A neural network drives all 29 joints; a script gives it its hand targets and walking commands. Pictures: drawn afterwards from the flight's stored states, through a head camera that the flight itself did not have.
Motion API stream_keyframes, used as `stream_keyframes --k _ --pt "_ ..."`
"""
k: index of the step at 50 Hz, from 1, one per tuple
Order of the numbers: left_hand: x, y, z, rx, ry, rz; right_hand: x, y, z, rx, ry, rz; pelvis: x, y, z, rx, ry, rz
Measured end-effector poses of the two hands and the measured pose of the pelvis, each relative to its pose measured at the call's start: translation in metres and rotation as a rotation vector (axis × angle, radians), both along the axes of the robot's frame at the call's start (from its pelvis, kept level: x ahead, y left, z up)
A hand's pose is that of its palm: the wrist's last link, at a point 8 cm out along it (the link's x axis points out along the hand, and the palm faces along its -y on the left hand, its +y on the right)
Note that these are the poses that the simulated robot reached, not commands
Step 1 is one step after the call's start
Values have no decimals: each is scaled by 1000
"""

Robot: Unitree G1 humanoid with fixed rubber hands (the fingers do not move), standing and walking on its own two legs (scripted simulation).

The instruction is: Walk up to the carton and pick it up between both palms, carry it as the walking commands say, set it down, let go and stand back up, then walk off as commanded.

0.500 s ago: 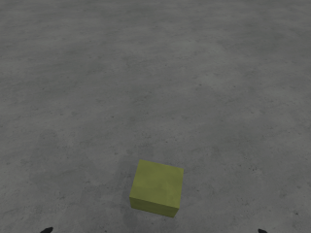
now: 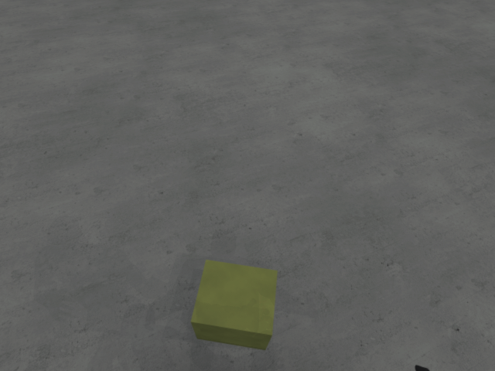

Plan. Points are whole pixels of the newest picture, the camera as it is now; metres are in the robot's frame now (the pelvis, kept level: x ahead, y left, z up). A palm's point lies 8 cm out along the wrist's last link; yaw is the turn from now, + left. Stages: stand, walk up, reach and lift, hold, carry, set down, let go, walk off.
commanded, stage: walk up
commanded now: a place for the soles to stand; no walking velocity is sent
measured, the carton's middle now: (236, 305) +0.41 +0.04 -0.64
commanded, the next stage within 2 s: reach and lift in 0.58 s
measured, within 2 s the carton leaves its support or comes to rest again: neither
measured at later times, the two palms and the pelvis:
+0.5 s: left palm out of the picture +0.11 +0.29 -0.10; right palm out of the picture +0.08 -0.31 -0.10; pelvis +0.00 +0.00 +0.01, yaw -3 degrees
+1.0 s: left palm (96, 348) +0.18 +0.27 -0.14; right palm (397, 366) +0.17 -0.25 -0.12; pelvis -0.04 +0.02 -0.03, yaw -1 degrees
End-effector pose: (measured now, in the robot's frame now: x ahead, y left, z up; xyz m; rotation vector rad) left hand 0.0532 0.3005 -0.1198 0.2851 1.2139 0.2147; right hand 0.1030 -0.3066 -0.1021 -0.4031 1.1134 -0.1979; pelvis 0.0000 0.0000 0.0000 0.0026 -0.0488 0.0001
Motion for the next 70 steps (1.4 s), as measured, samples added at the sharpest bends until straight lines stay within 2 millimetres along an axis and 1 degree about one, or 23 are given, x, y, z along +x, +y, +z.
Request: stream_keyframes --k 4,8,16,22,29,31,33,36,38,41,44,47,50,54,60,64,70 --pt "9 -2 -1 1 9 -5 -5 -3 2 9 -8 -15 3 -3 1 13 1 -20" --pt "19 -8 3 2 -7 -32 -6 -8 0 16 4 -46 4 -6 2 -8 -1 -26" --pt "37 -10 10 1 -26 -46 -4 -1 3 38 -8 -49 4 -4 8 6 -3 -37" --pt "51 -12 15 -3 -48 -72 -13 0 5 45 -5 -77 3 -3 11 0 -3 -52" --pt "61 -15 18 -14 -56 -96 -28 1 8 46 9 -107 3 0 15 2 0 -68" --pt "69 -16 20 -21 -79 -73 -26 2 9 62 0 -152 -1 1 13 4 25 -59" --pt "80 -20 20 -33 -106 -74 -16 6 10 64 1 -134 -9 3 8 5 51 -45" --pt "97 -27 16 -62 -127 -72 5 12 9 64 -8 -123 -20 6 1 14 86 -26" --pt "105 -30 13 -76 -128 -66 19 18 7 69 -16 -118 -26 8 -2 15 102 -18" --pt "109 -32 7 -89 -127 -58 38 28 5 81 -36 -91 -30 13 -7 10 125 -11" --pt "109 -32 1 -90 -128 -70 52 39 1 97 -71 -73 -32 17 -13 2 152 -11" --pt "112 -30 -9 -87 -124 -80 62 48 -8 118 -91 -72 -36 20 -21 -7 178 -10" --pt "122 -28 -19 -88 -129 -80 72 55 -18 138 -100 -79 -42 24 -30 -14 203 -9" --pt "146 -27 -27 -91 -164 -83 85 61 -30 156 -114 -82 -51 28 -41 -19 240 -13" --pt "186 -32 -33 -104 -222 -89 109 66 -41 181 -148 -88 -65 33 -53 -17 297 -26" --pt "209 -37 -40 -117 -245 -86 131 67 -48 197 -179 -95 -73 36 -59 -14 339 -33" --pt "241 -44 -55 -136 -277 -76 169 68 -59 218 -231 -98 -82 38 -70 -11 417 -38"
